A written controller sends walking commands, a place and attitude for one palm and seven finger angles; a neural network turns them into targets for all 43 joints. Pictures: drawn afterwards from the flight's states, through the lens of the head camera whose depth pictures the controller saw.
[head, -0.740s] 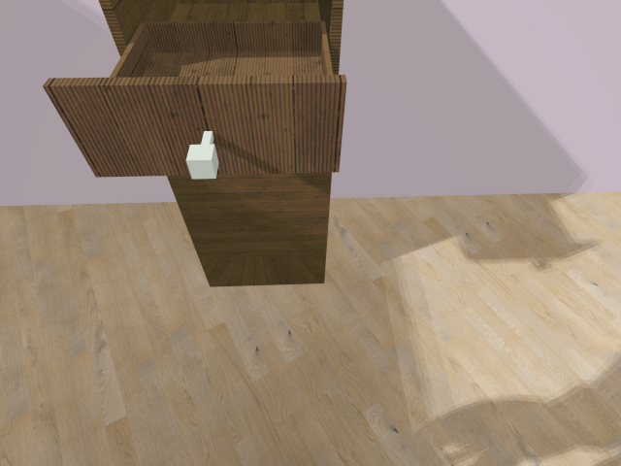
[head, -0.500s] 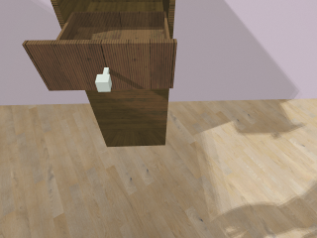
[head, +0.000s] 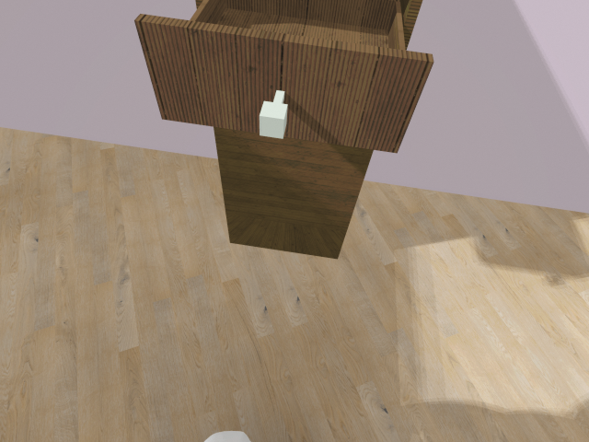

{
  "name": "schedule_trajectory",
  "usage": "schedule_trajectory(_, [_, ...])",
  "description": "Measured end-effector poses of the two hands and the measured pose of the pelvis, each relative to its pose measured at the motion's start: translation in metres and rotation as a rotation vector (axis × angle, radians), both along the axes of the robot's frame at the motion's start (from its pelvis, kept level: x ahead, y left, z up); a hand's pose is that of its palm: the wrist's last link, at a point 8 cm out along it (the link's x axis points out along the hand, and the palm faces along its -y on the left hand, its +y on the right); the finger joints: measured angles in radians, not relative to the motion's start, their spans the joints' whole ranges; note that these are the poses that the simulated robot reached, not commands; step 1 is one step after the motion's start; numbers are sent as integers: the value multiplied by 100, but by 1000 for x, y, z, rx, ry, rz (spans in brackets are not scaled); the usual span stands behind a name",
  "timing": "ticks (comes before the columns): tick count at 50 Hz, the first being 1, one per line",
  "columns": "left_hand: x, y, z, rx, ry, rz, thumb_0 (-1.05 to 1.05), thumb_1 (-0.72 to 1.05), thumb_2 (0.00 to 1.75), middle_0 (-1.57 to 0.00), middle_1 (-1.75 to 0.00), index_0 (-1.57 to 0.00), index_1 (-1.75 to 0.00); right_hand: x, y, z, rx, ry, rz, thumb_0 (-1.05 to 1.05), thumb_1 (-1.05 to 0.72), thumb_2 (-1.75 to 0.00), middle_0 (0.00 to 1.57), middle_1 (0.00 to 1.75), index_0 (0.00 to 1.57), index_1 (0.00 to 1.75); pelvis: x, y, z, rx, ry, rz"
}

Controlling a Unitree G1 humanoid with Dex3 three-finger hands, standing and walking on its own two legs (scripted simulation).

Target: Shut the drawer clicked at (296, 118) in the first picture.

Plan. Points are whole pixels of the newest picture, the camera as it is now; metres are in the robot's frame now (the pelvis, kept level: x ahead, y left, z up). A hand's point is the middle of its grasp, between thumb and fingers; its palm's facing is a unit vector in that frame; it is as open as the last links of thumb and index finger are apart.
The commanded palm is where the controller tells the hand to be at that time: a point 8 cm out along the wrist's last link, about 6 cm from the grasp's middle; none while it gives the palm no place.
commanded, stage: stand and wait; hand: left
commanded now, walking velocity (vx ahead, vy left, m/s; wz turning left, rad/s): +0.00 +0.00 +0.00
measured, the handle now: (275, 111) +0.51 +0.06 +0.16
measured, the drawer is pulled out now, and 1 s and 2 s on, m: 0.30 0.30 0.30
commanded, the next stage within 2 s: look at it before walking up in 0.24 s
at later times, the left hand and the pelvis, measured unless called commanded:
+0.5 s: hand out of the picture +0.02 +0.15 -0.15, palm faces -0.01 -0.97 -0.22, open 7.4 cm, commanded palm none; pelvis +0.02 -0.03 +0.02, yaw +0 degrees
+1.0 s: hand out of the picture +0.04 +0.11 -0.16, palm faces +0.02 -0.98 -0.20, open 7.4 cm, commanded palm none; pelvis +0.04 -0.06 +0.02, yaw +0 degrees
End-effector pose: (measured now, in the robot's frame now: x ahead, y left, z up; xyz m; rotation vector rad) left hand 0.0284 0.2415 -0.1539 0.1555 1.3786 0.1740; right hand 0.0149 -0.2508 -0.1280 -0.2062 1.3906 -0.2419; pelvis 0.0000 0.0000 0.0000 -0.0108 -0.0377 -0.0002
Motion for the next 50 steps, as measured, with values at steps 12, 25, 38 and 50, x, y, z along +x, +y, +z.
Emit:
schedule_trajectory(12, [-2, 3, 26, -6, 20, 0, 1, 91, 89, -19, -30, -20, -30, 27, 20, 16, 37, -32, 62, 0, -92, -89, 20, 30, 21, 30, 3, 2, 23, -15, 43, 11])
schedule_trajectory(25, [-8, -41, 31, 11, 78, -22, 1, 91, 89, -20, -30, -20, -30, 27, -8, -3, 99, -16, 0, 0, -91, -89, 20, 30, 20, 30, 22, -30, 19, 21, 35, 0])
schedule_trajectory(38, [14, -72, 30, -1, 29, -17, 1, 92, 89, -20, -30, -20, -30, 13, -27, -2, 105, 41, -12, 0, -91, -89, 20, 30, 20, 30, 32, -56, 20, 16, 26, 1])
schedule_trajectory(50, [12, -80, 28, -12, 39, 0, 1, 91, 89, -20, -30, -20, -30, 10, -34, -1, 95, 60, -17, 0, -91, -89, 20, 30, 20, 30, 37, -63, 20, 11, 25, 1])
